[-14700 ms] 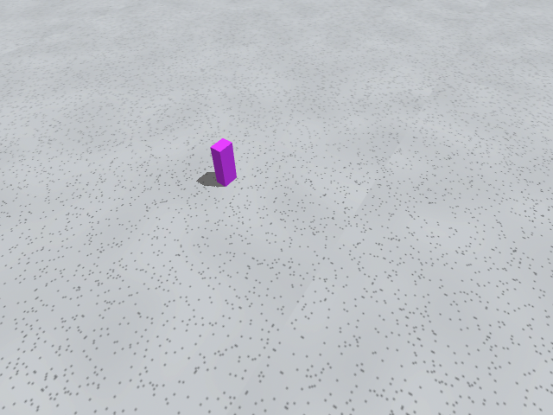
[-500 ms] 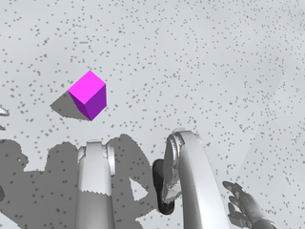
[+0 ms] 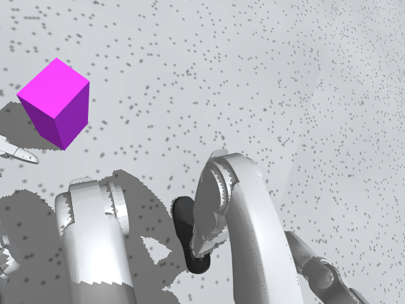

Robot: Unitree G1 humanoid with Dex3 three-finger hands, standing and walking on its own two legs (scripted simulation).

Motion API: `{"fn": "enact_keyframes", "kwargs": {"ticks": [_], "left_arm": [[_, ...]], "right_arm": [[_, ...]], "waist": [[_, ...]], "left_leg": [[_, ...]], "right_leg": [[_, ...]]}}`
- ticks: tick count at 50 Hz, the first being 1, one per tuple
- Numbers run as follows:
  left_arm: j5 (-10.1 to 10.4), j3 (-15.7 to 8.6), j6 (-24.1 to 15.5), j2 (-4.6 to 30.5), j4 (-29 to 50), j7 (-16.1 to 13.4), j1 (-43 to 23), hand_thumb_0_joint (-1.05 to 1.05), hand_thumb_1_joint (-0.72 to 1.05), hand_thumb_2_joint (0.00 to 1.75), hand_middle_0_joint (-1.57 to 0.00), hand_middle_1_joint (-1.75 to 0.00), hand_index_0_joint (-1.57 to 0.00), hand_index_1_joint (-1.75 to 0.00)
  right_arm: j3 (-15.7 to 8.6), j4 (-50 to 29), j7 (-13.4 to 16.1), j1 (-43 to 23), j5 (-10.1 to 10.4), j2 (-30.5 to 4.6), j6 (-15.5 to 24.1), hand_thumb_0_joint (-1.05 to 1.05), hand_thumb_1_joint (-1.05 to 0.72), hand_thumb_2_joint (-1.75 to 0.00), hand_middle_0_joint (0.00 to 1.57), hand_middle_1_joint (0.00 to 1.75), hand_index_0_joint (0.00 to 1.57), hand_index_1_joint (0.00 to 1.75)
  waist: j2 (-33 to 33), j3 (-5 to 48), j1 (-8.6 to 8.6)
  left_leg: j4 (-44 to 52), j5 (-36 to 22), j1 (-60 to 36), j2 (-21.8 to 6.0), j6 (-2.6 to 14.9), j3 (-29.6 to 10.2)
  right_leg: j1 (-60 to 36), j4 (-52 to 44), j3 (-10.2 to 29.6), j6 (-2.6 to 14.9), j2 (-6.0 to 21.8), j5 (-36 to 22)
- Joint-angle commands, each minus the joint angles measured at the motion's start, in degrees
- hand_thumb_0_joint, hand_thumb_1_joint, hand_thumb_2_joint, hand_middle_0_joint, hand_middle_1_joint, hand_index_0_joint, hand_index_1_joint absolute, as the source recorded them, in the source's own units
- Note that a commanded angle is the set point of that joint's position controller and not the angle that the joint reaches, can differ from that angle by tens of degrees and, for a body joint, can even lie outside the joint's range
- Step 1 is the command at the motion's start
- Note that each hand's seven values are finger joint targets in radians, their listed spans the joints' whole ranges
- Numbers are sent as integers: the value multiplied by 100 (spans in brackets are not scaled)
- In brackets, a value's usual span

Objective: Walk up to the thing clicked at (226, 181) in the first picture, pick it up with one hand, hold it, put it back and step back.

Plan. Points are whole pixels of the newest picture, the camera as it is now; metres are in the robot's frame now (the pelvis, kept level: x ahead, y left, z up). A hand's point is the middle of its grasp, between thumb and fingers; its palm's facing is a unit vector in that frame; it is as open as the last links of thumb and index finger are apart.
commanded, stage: close in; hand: left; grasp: from the side
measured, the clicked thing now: (61, 112) +0.49 +0.18 -0.19
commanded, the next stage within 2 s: rest palm in 0.62 s
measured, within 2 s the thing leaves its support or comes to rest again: leaves its support in 1.68 s
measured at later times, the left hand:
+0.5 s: hand (47, 115) +0.46 +0.19 -0.14, palm faces +0.07 -1.00 +0.00, open 17.6 cm
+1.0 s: hand (53, 118) +0.46 +0.19 -0.15, palm faces +0.11 -0.99 -0.01, open 17.2 cm
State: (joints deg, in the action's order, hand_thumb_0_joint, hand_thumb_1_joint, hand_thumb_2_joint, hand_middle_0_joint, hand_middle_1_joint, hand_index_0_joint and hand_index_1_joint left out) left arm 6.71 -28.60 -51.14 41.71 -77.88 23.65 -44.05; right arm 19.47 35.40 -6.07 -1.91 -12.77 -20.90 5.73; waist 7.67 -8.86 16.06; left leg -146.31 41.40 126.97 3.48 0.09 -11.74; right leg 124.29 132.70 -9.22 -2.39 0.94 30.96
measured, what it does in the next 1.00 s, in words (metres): stands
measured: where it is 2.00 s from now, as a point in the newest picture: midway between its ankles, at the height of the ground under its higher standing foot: (151, 272)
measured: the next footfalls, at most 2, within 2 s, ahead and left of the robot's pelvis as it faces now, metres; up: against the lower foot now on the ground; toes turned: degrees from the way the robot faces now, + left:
none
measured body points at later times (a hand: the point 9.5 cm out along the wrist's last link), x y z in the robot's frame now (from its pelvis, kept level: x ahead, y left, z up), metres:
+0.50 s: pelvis -0.01 +0.00 -0.01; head +0.23 +0.14 +0.35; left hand +0.45 +0.25 -0.14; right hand +0.08 -0.27 -0.05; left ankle +0.08 +0.11 -0.27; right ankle +0.15 -0.12 -0.27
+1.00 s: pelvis -0.01 +0.00 +0.00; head +0.24 +0.15 +0.34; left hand +0.45 +0.24 -0.15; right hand +0.10 -0.26 -0.05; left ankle +0.08 +0.11 -0.27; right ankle +0.15 -0.12 -0.27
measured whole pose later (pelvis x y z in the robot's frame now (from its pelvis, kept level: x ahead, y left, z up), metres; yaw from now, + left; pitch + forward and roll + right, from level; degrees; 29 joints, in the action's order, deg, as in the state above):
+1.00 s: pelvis -0.01 +0.00 +0.00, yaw -3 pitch +18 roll -16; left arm -0.1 -17.4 -62.8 40.3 -83.5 -3.6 -44.0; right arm 25.3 35.0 -11.4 -4.4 -18.9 -21.6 1.4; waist 11.1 -13.9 18.8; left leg -148.0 40.4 126.6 3.6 -0.2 -15.9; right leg 122.3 131.3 -12.6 -3.1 0.1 28.8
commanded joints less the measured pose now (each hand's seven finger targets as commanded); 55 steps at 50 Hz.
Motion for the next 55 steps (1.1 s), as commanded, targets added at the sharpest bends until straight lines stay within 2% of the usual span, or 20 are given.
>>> {"fn": "enact_keyframes", "kwargs": {"ticks": [1, 3, 7, 10, 14, 19, 21, 22, 23, 26, 27, 32, 36, 39, 42, 45, 46, 47, 50, 55], "left_arm": [[4, -22, -472, 826, 585, -405, -924, 0, -61, 0, -8, -9, -8, -8], [-73, 79, -569, 752, 762, -642, -1028, 0, -61, 0, -8, -9, -8, -8], [-236, 158, -844, 890, 1220, -1073, -1644, 0, -61, 0, -7, -8, -8, -6], [-346, 476, -984, 791, 1104, -1274, -1799, 0, -59, 0, -7, -8, -8, -6], [-394, 585, -1050, 723, 576, -1513, -1722, 0, -61, 0, -7, -7, -8, -6], [-494, 632, -1132, 634, 149, -1780, -1172, 0, -60, 2, -6, -8, -7, -7], [-496, 614, -1192, 678, 179, -1867, -1132, 0, -59, 4, -6, -8, -6, -7], [-497, 679, -1216, 632, 175, -1902, -1226, 0, -58, 3, -6, -7, -6, -7], [-497, 577, -1239, 749, 232, -1971, -1233, 0, -58, 4, -6, -7, -6, -7], [-506, 586, -1341, 838, 445, -2126, -1453, 0, -56, 4, -6, -7, -6, -6], [-526, 595, -1368, 764, 416, -2182, -1360, 0, -56, 4, -6, -6, -5, -6], [-577, 847, -1491, 667, 582, -2347, -1668, 0, -54, 6, -5, -6, -4, -6], [-647, 1041, -1476, 511, 358, -2435, -1405, 0, -55, 7, -5, -6, -4, -6], [-624, 1073, -1474, 431, 285, -2504, -1354, 0, -48, 7, -6, -3, -4, -4], [-621, 1064, -1456, 384, 181, -2606, -1318, 0, -49, 8, -6, -3, -4, -4], [-632, 1125, -1514, 413, 259, -2687, -1486, 0, -47, 10, -5, -4, -3, -5], [-660, 1114, -1529, 497, 270, -2709, -1460, 0, -47, 10, -5, -4, -3, -5], [-689, 1206, -1546, 443, 264, -2713, -1524, 0, -43, 9, -11, -7, -9, -8], [-729, 1186, -1656, 552, 321, -2757, -1681, 0, -38, 15, -16, -13, -15, -14], [-760, 1213, -1648, 583, 121, -2807, -1684, 0, -33, 19, -19, -16, -17, -17]], "right_arm": [[-500, -208, -24, 610, -102, -1971, -159, 0, -92, -90, 20, 30, 20, 30], [-494, -228, -76, 537, -145, -1983, -191, 0, -92, -90, 20, 30, 20, 30], [-433, -144, -152, 634, -248, -1993, -264, 0, -92, -90, 20, 30, 20, 30], [-396, -81, -178, 526, -326, -2004, -316, 0, -92, -90, 20, 30, 20, 30], [-317, -104, -215, 449, -381, -2036, -379, 0, -92, -90, 20, 30, 20, 30], [-185, -198, -277, 464, -479, -2060, -470, 0, -91, -90, 20, 30, 20, 30], [-162, -198, -287, 448, -490, -2074, -500, 0, -91, -90, 20, 30, 20, 30], [-151, -211, -289, 399, -494, -2079, -499, 0, -91, -90, 20, 30, 20, 30], [-132, -213, -302, 395, -504, -2075, -504, 0, -91, -90, 20, 30, 20, 30], [-110, -209, -308, 367, -528, -2103, -515, 0, -91, -90, 20, 30, 20, 30], [-110, -192, -320, 374, -542, -2102, -518, 0, -91, -90, 20, 30, 20, 30], [-97, -114, -352, 357, -568, -2078, -498, 0, -91, -90, 20, 30, 20, 30], [-94, -68, -385, 358, -578, -2066, -508, 0, -91, -90, 20, 30, 20, 30], [-55, -39, -395, 374, -592, -2088, -503, 0, -90, -90, 20, 30, 20, 30], [-50, -59, -423, 281, -589, -2071, -511, 0, -90, -90, 20, 30, 20, 30], [-35, -73, -441, 288, -595, -2055, -496, 0, -90, -90, 20, 30, 20, 30], [-30, -72, -457, 223, -588, -2024, -482, 0, -90, -90, 20, 30, 20, 30], [-9, -68, -462, 198, -611, -2013, -470, 0, -89, -90, 20, 30, 20, 30], [30, -40, -460, 196, -634, -2025, -469, 0, -89, -90, 20, 30, 20, 30], [77, -52, -469, 149, -637, -2003, -476, 0, -89, -90, 20, 30, 20, 30]], "waist": [[-2559, 3454, 210], [-2493, 3312, 270], [-2602, 3412, 501], [-2537, 3251, 663], [-2342, 2872, 670], [-2330, 2972, 616], [-2331, 2994, 605], [-2303, 2922, 669], [-2325, 2919, 625], [-2475, 2882, 724], [-2485, 2905, 722], [-2481, 2965, 870], [-2355, 2985, 821], [-2409, 3002, 857], [-2311, 2838, 804], [-2306, 2801, 868], [-2307, 2772, 769], [-2273, 2788, 856], [-2441, 2920, 917], [-2373, 2781, 933]], "left_leg": [[2138, -956, -2490, -269, -156, 149], [2083, -717, -2304, -266, -120, 149], [1982, -803, -2377, -265, -113, 95], [1904, -597, -2244, -276, -77, 89], [1937, 26, -1873, -253, -35, 73], [1968, -405, -2102, -239, -101, -39], [1924, -565, -2105, -237, -96, -33], [1905, -544, -2041, -242, -91, -42], [1897, -563, -1992, -246, -82, -40], [1875, -566, -2022, -265, -83, -58], [1885, -614, -2131, -275, -106, -97], [1811, -460, -2016, -261, -73, -58], [1807, -439, -1999, -254, -78, -61], [1822, -622, -2170, -248, -108, -135], [1859, -515, -2102, -246, -111, -146], [1843, -401, -1939, -224, -74, -115], [1848, -329, -1865, -228, -71, -80], [1803, -345, -1911, -236, -68, -103], [1804, -555, -2154, -250, -108, -161], [1797, -458, -1990, -255, -78, -143]], "right_leg": [[-1885, -777, -579, 353, -135, -553], [-1897, -815, -584, 334, -159, -454], [-2033, -817, -590, 304, -179, -596], [-1970, -846, -571, 293, -194, -489], [-1881, -954, -618, 277, -222, -47], [-2069, -865, -705, 268, -221, -403], [-2178, -853, -686, 272, -236, -556], [-2120, -851, -699, 272, -237, -535], [-2186, -852, -686, 278, -250, -564], [-2217, -838, -690, 275, -259, -612], [-2178, -822, -695, 280, -251, -657], [-2262, -906, -671, 265, -260, -602], [-2272, -930, -712, 268, -281, -594], [-2237, -895, -778, 263, -276, -760], [-2137, -922, -784, 274, -287, -659], [-2261, -988, -770, 265, -302, -594], [-2269, -989, -750, 274, -310, -507], [-2223, -987, -771, 261, -317, -545], [-2238, -917, -802, 272, -319, -731], [-2310, -987, -772, 269, -329, -650]]}}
